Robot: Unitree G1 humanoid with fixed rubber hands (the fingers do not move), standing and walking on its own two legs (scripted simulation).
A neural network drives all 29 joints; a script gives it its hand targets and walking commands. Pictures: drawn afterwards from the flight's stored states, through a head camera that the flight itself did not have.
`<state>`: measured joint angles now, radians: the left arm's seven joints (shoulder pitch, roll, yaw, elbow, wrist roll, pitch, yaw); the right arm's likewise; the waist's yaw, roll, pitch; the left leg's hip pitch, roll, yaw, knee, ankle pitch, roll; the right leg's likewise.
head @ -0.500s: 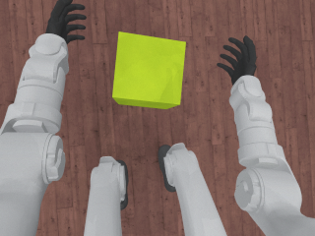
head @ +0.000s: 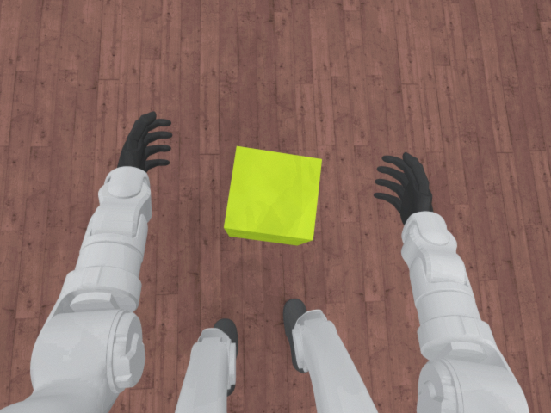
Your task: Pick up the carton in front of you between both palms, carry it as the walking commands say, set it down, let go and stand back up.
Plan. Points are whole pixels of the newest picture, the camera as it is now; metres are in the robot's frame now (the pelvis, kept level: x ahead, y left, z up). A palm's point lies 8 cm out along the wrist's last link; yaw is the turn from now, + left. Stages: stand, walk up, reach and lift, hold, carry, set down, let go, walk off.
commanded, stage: let go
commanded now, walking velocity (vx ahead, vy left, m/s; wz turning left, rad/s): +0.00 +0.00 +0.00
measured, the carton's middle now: (270, 201) +0.48 -0.07 -0.54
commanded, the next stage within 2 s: stand in 1.18 s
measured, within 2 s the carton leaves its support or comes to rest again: neither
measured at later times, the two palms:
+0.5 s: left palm (45, 300) +0.31 +0.21 +0.00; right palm (502, 316) +0.24 -0.24 +0.02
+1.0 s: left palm out of the picture +0.24 +0.24 +0.04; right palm (511, 322) +0.24 -0.23 +0.04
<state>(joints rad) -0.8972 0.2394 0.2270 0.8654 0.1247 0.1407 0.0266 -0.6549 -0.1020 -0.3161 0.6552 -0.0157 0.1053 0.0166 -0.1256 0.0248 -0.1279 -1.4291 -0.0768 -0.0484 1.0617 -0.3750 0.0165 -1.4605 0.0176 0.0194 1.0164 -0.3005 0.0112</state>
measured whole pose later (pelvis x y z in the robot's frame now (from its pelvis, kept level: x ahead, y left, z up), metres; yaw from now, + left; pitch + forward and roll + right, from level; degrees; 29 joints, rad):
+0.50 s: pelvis +0.07 -0.01 +0.09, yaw -1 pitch +14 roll +0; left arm -0.02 0.20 0.11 0.56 0.05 0.00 0.03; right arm 0.14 -0.19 -0.04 0.42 0.05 0.01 0.08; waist -0.08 -0.03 0.01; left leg -0.49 -0.05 -0.06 0.59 -0.34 0.02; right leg -0.55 0.03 0.04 0.59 -0.28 0.00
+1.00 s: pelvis +0.08 +0.00 +0.11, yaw -2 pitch -3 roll -1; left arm 0.24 0.22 0.02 0.43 -0.01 0.10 -0.03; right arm 0.21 -0.21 -0.05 0.38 -0.02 0.16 0.04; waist 0.01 0.02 0.09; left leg -0.08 -0.04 -0.04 0.45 -0.32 0.04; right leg -0.14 0.03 0.06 0.45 -0.27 0.01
